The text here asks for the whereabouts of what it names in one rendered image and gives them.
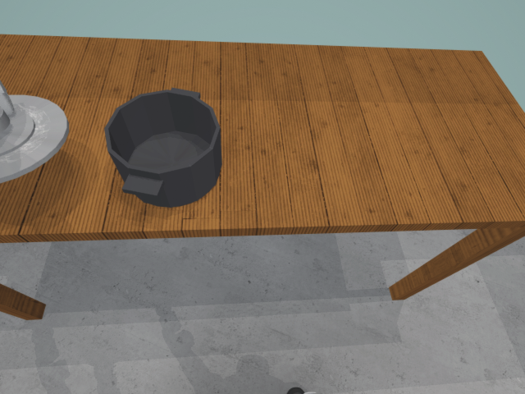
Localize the table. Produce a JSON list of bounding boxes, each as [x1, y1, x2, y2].
[[0, 34, 525, 320]]

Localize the pot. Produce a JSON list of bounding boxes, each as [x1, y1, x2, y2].
[[104, 88, 222, 208]]

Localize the lid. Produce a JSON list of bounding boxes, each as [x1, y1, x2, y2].
[[0, 95, 69, 183]]

